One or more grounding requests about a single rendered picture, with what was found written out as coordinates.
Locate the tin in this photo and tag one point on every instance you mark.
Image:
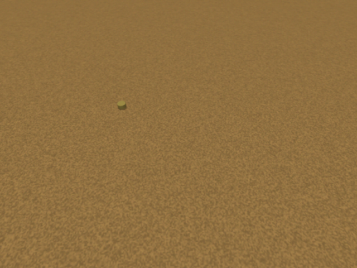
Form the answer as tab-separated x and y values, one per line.
121	104

